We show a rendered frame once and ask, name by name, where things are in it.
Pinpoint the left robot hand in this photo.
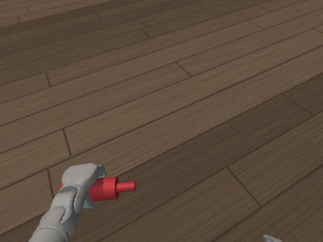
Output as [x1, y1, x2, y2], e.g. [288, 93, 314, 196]
[62, 163, 107, 209]

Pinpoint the bottle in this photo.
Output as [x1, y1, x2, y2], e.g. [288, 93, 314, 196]
[59, 176, 136, 201]

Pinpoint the left robot arm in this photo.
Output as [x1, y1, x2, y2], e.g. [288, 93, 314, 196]
[29, 183, 87, 242]

